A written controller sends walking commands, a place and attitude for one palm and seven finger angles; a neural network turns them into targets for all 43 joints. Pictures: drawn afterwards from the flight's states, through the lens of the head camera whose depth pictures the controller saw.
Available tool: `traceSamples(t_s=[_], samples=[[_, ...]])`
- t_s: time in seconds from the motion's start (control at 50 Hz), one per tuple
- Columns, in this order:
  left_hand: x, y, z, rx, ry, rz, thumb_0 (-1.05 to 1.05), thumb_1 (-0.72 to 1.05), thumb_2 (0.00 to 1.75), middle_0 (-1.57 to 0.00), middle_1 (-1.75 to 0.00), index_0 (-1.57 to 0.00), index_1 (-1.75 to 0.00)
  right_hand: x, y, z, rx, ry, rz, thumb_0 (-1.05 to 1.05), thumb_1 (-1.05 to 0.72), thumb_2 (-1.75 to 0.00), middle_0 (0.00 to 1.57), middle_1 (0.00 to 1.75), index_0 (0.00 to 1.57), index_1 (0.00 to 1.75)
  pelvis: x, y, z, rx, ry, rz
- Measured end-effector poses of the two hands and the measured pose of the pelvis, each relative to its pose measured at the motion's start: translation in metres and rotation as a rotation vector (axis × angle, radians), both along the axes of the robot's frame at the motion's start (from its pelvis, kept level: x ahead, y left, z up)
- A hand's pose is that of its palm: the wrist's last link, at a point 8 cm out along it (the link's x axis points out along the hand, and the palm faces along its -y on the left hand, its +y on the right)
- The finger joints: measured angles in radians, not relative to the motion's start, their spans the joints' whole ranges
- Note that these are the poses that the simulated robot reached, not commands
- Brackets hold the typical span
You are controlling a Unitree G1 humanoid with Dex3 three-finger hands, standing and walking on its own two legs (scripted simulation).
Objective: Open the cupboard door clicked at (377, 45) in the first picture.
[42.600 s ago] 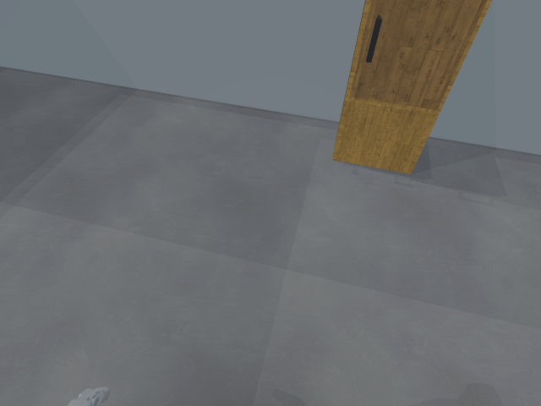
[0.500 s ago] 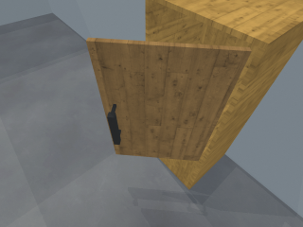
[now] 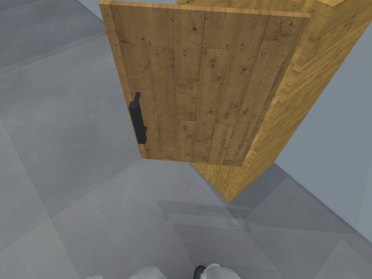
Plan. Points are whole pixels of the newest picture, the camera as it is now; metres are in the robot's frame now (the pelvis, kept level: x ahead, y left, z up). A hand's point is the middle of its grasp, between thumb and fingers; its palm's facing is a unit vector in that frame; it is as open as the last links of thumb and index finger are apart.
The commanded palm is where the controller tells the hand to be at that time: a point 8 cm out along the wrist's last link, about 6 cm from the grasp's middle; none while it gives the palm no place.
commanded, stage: come to a stop and stand still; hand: left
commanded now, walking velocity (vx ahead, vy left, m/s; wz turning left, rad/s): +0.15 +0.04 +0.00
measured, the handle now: (140, 119) +0.53 +0.17 -0.05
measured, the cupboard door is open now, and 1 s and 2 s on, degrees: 45 45 45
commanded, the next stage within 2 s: look again from close up in 0.90 s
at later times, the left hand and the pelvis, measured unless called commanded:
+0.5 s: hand out of the picture +0.04 +0.17 -0.17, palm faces -0.03 -0.98 -0.19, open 7.4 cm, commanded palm none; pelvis -0.02 -0.01 +0.01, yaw -2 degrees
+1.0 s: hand out of the picture -0.01 +0.16 -0.16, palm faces +0.00 -0.98 -0.21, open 7.3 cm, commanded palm none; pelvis -0.03 -0.02 +0.01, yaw -2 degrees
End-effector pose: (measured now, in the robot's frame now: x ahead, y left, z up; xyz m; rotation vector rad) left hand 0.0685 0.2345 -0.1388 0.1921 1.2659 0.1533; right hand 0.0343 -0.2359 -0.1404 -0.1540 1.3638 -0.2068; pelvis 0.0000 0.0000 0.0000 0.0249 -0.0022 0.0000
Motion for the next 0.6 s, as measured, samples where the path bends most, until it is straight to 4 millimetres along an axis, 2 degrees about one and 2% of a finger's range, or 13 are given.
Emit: traceSamples(t_s=[0.12, 0.22, 0.3, 0.4, 0.46, 0.5, 0.54, 0.6], samples=[[-0.019, 0.003, -0.006, -0.038, -0.029, 0.009, 0.0, 0.9, 0.9, -0.2, -0.3, -0.2, -0.3, -0.037, 0.007, 0.014, -0.027, -0.008, -0.009, 0.01, -0.91, -0.9, 0.2, 0.3, 0.2, 0.3, -0.016, 0.01, 0.002, -0.02, 0.021, -0.004], [-0.037, 0.008, -0.001, -0.068, -0.005, 0.025, 0.0, 0.9, 0.9, -0.2, -0.3, -0.2, -0.3, -0.082, 0.03, 0.025, -0.019, 0.05, -0.021, 0.01, -0.91, -0.9, 0.2, 0.3, 0.2, 0.3, -0.022, 0.017, 0.013, -0.028, 0.006, -0.004], [-0.049, 0.01, 0.005, -0.079, 0.009, 0.044, 0.0, 0.9, 0.9, -0.2, -0.3, -0.2, -0.3, -0.102, 0.048, 0.027, 0.021, 0.114, -0.011, 0.01, -0.91, -0.9, 0.2, 0.3, 0.2, 0.3, -0.02, 0.018, 0.019, -0.045, 0.017, 0.008], [-0.053, 0.002, 0.006, -0.072, 0.075, 0.011, 0.0, 0.91, 0.9, -0.2, -0.3, -0.2, -0.3, -0.112, 0.055, 0.027, 0.056, 0.136, -0.041, 0.01, -0.91, -0.9, 0.2, 0.3, 0.2, 0.3, -0.019, 0.01, 0.021, -0.047, 0.033, -0.009], [-0.043, -0.008, 0.006, -0.062, 0.082, -0.012, 0.0, 0.91, 0.9, -0.2, -0.3, -0.2, -0.3, -0.119, 0.051, 0.024, 0.074, 0.16, -0.07, 0.01, -0.91, -0.9, 0.2, 0.3, 0.21, 0.3, -0.017, 0.001, 0.019, -0.042, 0.038, -0.019], [-0.036, -0.014, 0.001, -0.038, 0.056, -0.032, 0.0, 0.91, 0.9, -0.2, -0.3, -0.2, -0.3, -0.122, 0.042, 0.014, 0.09, 0.176, -0.092, 0.01, -0.9, -0.9, 0.2, 0.3, 0.21, 0.3, -0.016, -0.006, 0.01, -0.027, 0.055, -0.037], [-0.033, -0.02, -0.001, -0.027, 0.055, -0.053, 0.0, 0.91, 0.9, -0.2, -0.3, -0.2, -0.3, -0.116, 0.032, 0.004, 0.087, 0.174, -0.095, 0.01, -0.9, -0.9, 0.2, 0.3, 0.21, 0.3, -0.017, -0.008, 0.005, -0.055, 0.056, -0.048], [-0.03, -0.022, 0.0, -0.008, 0.054, -0.064, 0.0, 0.93, 0.9, -0.2, -0.3, -0.2, -0.3, -0.096, 0.021, 0.0, 0.077, 0.112, -0.095, 0.01, -0.91, -0.9, 0.2, 0.3, 0.2, 0.3, -0.015, -0.011, 0.004, -0.048, 0.045, -0.043]])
